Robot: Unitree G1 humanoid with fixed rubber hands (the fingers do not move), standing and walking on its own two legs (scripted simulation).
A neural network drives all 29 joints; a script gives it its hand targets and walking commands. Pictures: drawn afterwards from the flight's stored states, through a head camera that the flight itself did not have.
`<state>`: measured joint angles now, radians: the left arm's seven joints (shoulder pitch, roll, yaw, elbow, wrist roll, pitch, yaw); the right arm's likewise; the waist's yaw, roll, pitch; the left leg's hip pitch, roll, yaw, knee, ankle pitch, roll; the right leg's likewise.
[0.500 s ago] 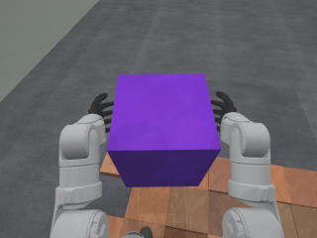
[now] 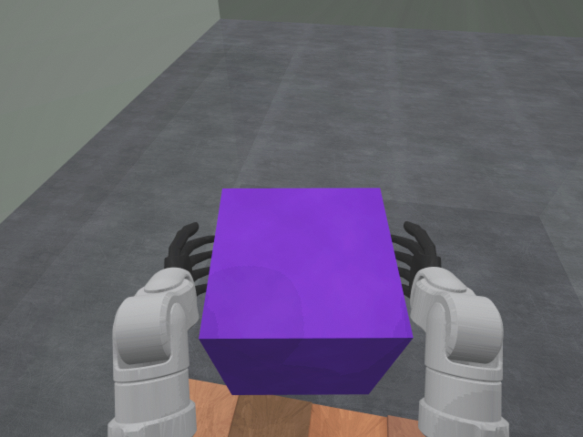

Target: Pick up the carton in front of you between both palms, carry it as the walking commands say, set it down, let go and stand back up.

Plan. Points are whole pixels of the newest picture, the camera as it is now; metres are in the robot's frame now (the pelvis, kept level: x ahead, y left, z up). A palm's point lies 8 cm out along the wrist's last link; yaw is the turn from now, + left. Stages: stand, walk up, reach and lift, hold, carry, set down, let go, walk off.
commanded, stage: carry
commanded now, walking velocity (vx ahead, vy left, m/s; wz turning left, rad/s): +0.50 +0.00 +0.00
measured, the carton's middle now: (300, 298) +0.32 +0.00 +0.04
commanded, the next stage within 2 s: none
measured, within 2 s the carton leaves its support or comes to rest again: neither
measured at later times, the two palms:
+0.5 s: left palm (206, 100) +0.67 +0.17 +0.17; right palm (368, 97) +0.66 -0.13 +0.18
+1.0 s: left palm (244, 82) +0.99 +0.14 +0.07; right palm (352, 86) +0.99 -0.15 +0.06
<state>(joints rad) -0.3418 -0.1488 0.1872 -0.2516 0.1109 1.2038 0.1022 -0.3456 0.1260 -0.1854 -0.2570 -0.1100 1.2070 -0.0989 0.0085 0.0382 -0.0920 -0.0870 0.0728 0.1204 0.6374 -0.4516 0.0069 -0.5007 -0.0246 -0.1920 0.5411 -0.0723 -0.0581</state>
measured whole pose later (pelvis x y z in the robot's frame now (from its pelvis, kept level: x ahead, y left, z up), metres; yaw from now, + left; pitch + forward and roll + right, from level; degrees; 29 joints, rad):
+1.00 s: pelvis +0.62 +0.01 -0.04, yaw +0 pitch +5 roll +1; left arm -0.68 -0.05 0.24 0.13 0.12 1.18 0.10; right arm -0.68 -0.01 -0.21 0.16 -0.04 1.16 -0.12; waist -0.01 0.02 0.01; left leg -0.39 -0.03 0.01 1.29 -0.51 0.05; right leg -0.50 0.04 -0.10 0.60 -0.18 -0.10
